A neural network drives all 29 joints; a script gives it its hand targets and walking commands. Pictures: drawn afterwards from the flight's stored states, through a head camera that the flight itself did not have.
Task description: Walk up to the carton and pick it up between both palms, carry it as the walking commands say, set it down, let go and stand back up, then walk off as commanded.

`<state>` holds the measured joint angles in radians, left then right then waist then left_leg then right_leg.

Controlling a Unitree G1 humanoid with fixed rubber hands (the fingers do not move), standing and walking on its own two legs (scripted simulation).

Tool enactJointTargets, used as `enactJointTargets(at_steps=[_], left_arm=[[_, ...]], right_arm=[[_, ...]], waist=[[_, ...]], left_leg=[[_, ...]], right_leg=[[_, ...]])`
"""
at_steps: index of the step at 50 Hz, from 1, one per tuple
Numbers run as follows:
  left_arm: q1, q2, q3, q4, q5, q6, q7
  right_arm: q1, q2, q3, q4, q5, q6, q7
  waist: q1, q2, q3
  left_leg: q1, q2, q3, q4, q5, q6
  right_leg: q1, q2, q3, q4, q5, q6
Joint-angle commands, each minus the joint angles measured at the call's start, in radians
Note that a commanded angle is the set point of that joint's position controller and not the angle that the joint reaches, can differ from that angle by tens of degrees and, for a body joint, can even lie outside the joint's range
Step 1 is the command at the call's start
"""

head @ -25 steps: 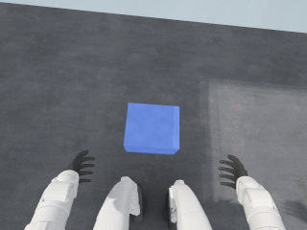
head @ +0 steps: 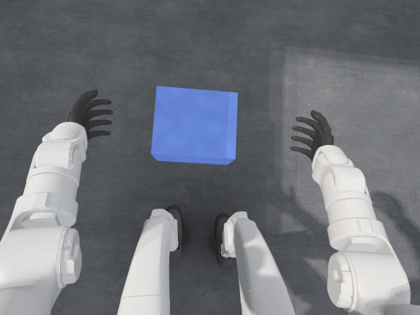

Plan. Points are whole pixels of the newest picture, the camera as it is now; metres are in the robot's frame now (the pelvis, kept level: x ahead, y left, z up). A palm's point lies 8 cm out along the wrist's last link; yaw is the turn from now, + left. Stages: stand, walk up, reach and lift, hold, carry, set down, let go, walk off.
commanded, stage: reach and lift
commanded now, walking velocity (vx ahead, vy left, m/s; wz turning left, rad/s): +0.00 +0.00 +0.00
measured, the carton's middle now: (195, 129) +0.55 +0.01 -0.58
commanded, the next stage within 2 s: none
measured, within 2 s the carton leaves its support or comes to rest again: neither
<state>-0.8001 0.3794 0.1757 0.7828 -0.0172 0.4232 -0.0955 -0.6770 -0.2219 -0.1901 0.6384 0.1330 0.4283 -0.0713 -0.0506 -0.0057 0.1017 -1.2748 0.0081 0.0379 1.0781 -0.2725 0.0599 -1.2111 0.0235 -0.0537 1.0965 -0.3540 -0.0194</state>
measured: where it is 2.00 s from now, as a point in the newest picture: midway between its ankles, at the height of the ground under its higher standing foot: (198, 246)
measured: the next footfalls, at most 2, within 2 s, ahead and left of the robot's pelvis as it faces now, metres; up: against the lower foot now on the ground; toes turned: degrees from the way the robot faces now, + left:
none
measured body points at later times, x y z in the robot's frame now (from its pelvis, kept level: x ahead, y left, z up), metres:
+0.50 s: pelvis +0.01 +0.00 -0.02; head +0.35 +0.02 +0.27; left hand +0.56 +0.25 -0.14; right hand +0.54 -0.25 -0.13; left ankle +0.12 +0.09 -0.63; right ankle +0.08 -0.11 -0.63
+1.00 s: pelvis -0.03 +0.00 -0.12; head +0.35 -0.01 +0.11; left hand +0.57 +0.24 -0.25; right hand +0.54 -0.25 -0.26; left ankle +0.12 +0.09 -0.63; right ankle +0.08 -0.11 -0.63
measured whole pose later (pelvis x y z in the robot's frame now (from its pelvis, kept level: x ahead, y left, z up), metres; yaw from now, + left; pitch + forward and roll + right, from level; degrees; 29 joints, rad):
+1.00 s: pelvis -0.03 +0.00 -0.12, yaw -1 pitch +31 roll -1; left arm -1.55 0.62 0.22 0.91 -0.18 0.35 -0.06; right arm -1.46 -0.48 -0.22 0.78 0.22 0.37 -0.08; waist -0.02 -0.01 0.52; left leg -1.72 -0.01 0.02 1.55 -0.38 0.04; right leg -1.67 0.04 -0.03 1.59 -0.47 -0.02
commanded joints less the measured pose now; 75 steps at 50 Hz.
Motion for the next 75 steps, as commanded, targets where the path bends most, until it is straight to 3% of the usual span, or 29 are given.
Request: enactJointTargets(at_steps=[1,7,9,12,13,19,21,23,28,33,35,36,38,39,40,45,51,54,56,57,59,61,63,64,67,69,70,73,75], left_arm=[[-0.290,0.226,0.047,-0.102,-0.006,-0.057,-0.015],[-0.435,0.275,0.057,-0.046,-0.034,-0.118,-0.031],[-0.528,0.346,0.076,-0.120,-0.053,-0.138,-0.030],[-0.445,0.305,0.059,-0.005,-0.061,-0.126,-0.025],[-0.506,0.279,0.043,-0.003,-0.091,-0.136,-0.037],[-0.618,0.306,0.076,0.054,-0.071,-0.155,-0.053],[-0.677,0.340,0.089,-0.040,-0.069,-0.168,-0.049],[-0.729,0.419,0.139,-0.081,-0.057,-0.174,-0.039],[-0.835,0.358,0.072,-0.158,-0.125,-0.122,-0.018],[-0.852,0.415,0.129,-0.307,-0.135,-0.129,0.040],[-0.921,0.451,0.167,-0.287,-0.115,-0.120,0.048],[-0.885,0.471,0.168,-0.233,-0.120,-0.110,0.046],[-0.903,0.439,0.112,-0.221,-0.139,-0.107,0.040],[-0.907,0.452,0.123,-0.182,-0.148,-0.106,0.034],[-0.931,0.445,0.093,-0.081,-0.138,-0.109,0.024],[-1.029,0.489,0.093,-0.017,-0.150,-0.118,0.027],[-1.110,0.521,0.063,-0.044,-0.182,-0.077,0.049],[-1.104,0.511,0.060,0.071,-0.174,-0.077,0.030],[-1.111,0.510,0.057,-0.108,-0.184,-0.083,0.038],[-1.104,0.509,0.056,0.073,-0.179,-0.068,0.040],[-1.120,0.516,0.068,-0.025,-0.192,-0.081,0.036],[-1.152,0.520,0.044,-0.132,-0.195,-0.083,0.038],[-1.114,0.558,0.068,0.021,-0.180,-0.087,0.032],[-1.155,0.536,0.037,-0.119,-0.204,-0.085,0.034],[-1.152,0.535,0.001,0.044,-0.208,-0.091,0.035],[-1.160,0.522,-0.020,-0.201,-0.240,-0.099,0.048],[-1.114,0.507,-0.019,0.030,-0.234,-0.099,0.038],[-1.113,0.539,0.006,-0.082,-0.211,-0.135,0.058],[-1.078,0.528,0.006,0.084,-0.200,-0.139,0.059]], right_arm=[[-0.270,-0.218,-0.075,-0.177,-0.004,-0.061,-0.012],[-0.329,-0.200,-0.059,-0.041,0.028,-0.109,0.014],[-0.495,-0.283,-0.090,-0.187,0.039,-0.127,0.014],[-0.403,-0.277,-0.089,0.000,0.038,-0.119,0.034],[-0.477,-0.286,-0.106,0.003,0.024,-0.138,0.038],[-0.576,-0.311,-0.128,0.100,0.027,-0.153,0.066],[-0.620,-0.352,-0.150,0.003,0.031,-0.168,0.064],[-0.665,-0.359,-0.137,-0.035,0.022,-0.165,0.056],[-0.741,-0.427,-0.153,-0.064,0.031,-0.135,0.053],[-0.840,-0.490,-0.193,-0.259,0.046,-0.165,0.030],[-0.866,-0.497,-0.147,-0.177,0.041,-0.137,0.022],[-0.896,-0.476,-0.140,-0.218,0.052,-0.126,0.017],[-0.868,-0.471,-0.128,-0.163,0.074,-0.122,0.015],[-0.876,-0.459,-0.114,-0.099,0.058,-0.113,0.017],[-0.855,-0.422,-0.089,0.005,0.088,-0.104,0.009],[-1.050,-0.427,-0.065,-0.015,0.101,-0.098,0.002],[-1.144,-0.491,-0.066,-0.051,0.088,-0.062,-0.027],[-1.120,-0.435,-0.057,0.117,0.066,-0.050,-0.038],[-1.135,-0.449,-0.070,-0.053,0.092,-0.059,-0.041],[-1.126,-0.458,-0.081,0.135,0.070,-0.050,-0.043],[-1.180,-0.440,-0.048,-0.036,0.101,-0.061,-0.044],[-1.169,-0.476,-0.089,-0.043,0.080,-0.058,-0.050],[-1.175,-0.446,-0.077,0.021,0.090,-0.060,-0.052],[-1.192,-0.431,-0.044,-0.085,0.116,-0.057,-0.052],[-1.174,-0.459,-0.082,0.063,0.105,-0.071,-0.054],[-1.190,-0.496,-0.091,-0.148,0.110,-0.093,-0.064],[-1.125,-0.452,-0.078,0.088,0.092,-0.084,-0.056],[-1.138,-0.454,-0.068,-0.017,0.118,-0.119,-0.055],[-1.149,-0.437,-0.045,0.043,0.134,-0.128,-0.050]], waist=[[-0.008,0.048,-1.071],[-0.013,0.110,-1.075],[0.008,0.076,-1.323],[-0.012,0.141,-1.258],[-0.036,0.054,-1.201],[0.007,0.113,-1.309],[-0.002,0.163,-1.440],[0.034,0.077,-1.532],[-0.019,0.128,-1.747],[-0.043,0.093,-2.039],[0.003,0.100,-1.892],[0.005,0.014,-1.923],[-0.023,0.078,-1.858],[-0.028,-0.003,-1.848],[-0.004,0.077,-1.692],[0.044,0.043,-1.680],[0.032,0.045,-1.752],[0.036,0.033,-1.581],[0.031,0.069,-1.805],[0.030,0.082,-1.585],[0.052,0.034,-1.686],[0.001,0.079,-1.755],[0.032,0.046,-1.556],[0.042,0.064,-1.763],[-0.007,0.098,-1.560],[-0.024,0.112,-1.834],[-0.027,0.099,-1.552],[0.022,0.117,-1.642],[0.055,0.090,-1.451]], left_leg=[[0.694,0.003,-0.140,-0.053,0.156,-0.027],[0.631,-0.006,-0.125,-0.022,0.199,-0.025],[0.654,-0.015,-0.100,0.011,0.251,-0.020],[0.741,-0.012,-0.115,-0.008,0.337,-0.036],[0.637,-0.005,-0.119,0.004,0.286,-0.035],[0.697,-0.005,-0.109,0.009,0.401,-0.044],[0.821,-0.005,-0.115,0.025,0.468,-0.046],[0.772,-0.011,-0.100,0.035,0.474,-0.027],[1.070,-0.013,-0.139,0.083,0.594,-0.038],[1.343,-0.014,-0.221,0.221,1.012,-0.029],[1.149,-0.010,-0.178,0.219,0.821,-0.033],[1.040,-0.025,-0.157,0.217,0.749,-0.021],[0.911,-0.033,-0.125,0.207,0.638,-0.028],[0.811,-0.042,-0.117,0.220,0.531,-0.026],[0.753,-0.038,-0.094,0.230,0.463,-0.023],[0.534,-0.041,-0.066,0.340,0.212,-0.013],[0.498,-0.041,-0.052,0.437,0.137,-0.021],[0.284,-0.039,-0.035,0.476,0.060,-0.020],[0.387,-0.046,-0.036,0.526,0.201,-0.027],[0.309,-0.034,-0.046,0.520,0.107,-0.030],[0.279,-0.044,-0.027,0.570,0.153,-0.018],[0.300,-0.043,-0.040,0.611,0.173,-0.031],[0.153,-0.032,-0.024,0.622,0.059,-0.014],[0.279,-0.035,-0.034,0.640,0.147,-0.021],[0.213,-0.015,-0.060,0.710,0.089,-0.022],[0.371,-0.024,-0.070,0.740,0.214,-0.038],[0.164,-0.018,-0.045,0.772,0.141,-0.034],[0.230,-0.016,-0.057,0.830,0.219,-0.036],[0.116,-0.011,-0.042,0.850,0.141,-0.024]], right_leg=[[0.225,-0.005,0.069,-0.148,0.128,0.027],[0.115,-0.015,0.069,-0.113,0.154,0.024],[0.217,-0.003,0.076,-0.083,0.226,0.036],[0.085,0.003,0.037,-0.089,0.233,0.035],[0.048,0.008,0.035,-0.078,0.209,0.033],[0.020,0.005,0.043,-0.085,0.264,0.036],[0.014,0.011,0.037,-0.082,0.269,0.032],[0.111,0.017,0.037,-0.064,0.313,0.039],[0.116,0.042,0.005,-0.029,0.323,0.020],[0.044,0.058,-0.006,0.070,0.392,0.033],[0.021,0.048,0.014,0.076,0.339,0.036],[0.142,0.060,0.011,0.119,0.376,0.043],[0.174,0.046,0.021,0.132,0.393,0.043],[0.223,0.048,0.018,0.164,0.386,0.050],[0.109,0.035,0.027,0.157,0.293,0.050],[0.071,0.035,0.025,0.296,0.136,0.040],[0.016,0.039,-0.007,0.389,0.027,0.036],[-0.082,0.034,-0.004,0.439,-0.012,0.034],[-0.007,0.042,-0.009,0.487,0.112,0.032],[-0.163,0.036,-0.023,0.489,-0.006,0.032],[-0.070,0.032,0.007,0.517,0.067,0.035],[-0.089,0.034,-0.008,0.569,0.091,0.030],[-0.180,0.025,0.000,0.588,-0.001,0.042],[-0.072,0.025,-0.001,0.608,0.071,0.035],[-0.331,0.022,-0.026,0.668,-0.040,0.031],[-0.180,0.028,-0.033,0.702,0.086,0.026],[-0.325,0.029,-0.030,0.717,0.026,0.021],[-0.299,0.019,-0.019,0.791,0.078,0.028],[-0.362,0.016,-0.019,0.796,0.020,0.039]])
